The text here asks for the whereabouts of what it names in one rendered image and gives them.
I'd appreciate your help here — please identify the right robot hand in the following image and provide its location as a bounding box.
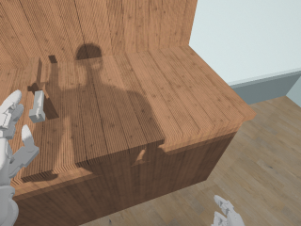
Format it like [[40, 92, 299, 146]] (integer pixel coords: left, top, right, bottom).
[[211, 195, 245, 226]]

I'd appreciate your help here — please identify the left robot hand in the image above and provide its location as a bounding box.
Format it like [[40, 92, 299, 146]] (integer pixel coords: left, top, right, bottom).
[[0, 89, 40, 186]]

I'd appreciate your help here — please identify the counter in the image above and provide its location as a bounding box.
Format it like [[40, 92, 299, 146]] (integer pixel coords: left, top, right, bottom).
[[0, 0, 257, 226]]

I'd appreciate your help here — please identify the tap lever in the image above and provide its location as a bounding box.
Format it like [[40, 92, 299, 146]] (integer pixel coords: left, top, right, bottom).
[[28, 90, 45, 123]]

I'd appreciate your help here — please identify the left robot forearm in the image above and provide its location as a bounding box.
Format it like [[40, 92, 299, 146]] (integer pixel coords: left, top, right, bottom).
[[0, 186, 19, 226]]

